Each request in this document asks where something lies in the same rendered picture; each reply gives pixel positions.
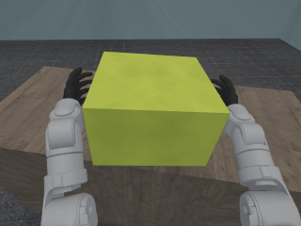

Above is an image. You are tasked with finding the robot left upper arm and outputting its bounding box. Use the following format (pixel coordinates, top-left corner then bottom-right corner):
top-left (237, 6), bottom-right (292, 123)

top-left (41, 192), bottom-right (98, 226)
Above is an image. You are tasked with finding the left robot forearm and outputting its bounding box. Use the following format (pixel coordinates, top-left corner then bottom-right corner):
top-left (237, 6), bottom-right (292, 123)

top-left (40, 98), bottom-right (87, 226)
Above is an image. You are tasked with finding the right robot forearm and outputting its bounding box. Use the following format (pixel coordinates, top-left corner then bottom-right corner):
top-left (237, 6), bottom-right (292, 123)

top-left (223, 104), bottom-right (301, 226)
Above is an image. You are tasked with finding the right robot hand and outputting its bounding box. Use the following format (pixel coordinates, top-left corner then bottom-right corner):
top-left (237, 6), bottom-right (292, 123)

top-left (210, 74), bottom-right (238, 106)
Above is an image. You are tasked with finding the carton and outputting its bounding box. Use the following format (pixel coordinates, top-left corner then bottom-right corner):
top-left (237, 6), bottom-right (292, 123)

top-left (82, 51), bottom-right (230, 167)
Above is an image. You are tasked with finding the pedestal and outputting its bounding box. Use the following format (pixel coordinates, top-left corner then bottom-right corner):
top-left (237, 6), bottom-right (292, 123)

top-left (0, 66), bottom-right (301, 226)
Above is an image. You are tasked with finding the left robot hand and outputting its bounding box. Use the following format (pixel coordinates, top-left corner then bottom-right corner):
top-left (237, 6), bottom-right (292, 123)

top-left (63, 67), bottom-right (93, 105)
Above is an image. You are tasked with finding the robot right upper arm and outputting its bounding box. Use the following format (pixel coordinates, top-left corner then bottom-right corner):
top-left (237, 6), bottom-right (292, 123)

top-left (239, 190), bottom-right (301, 226)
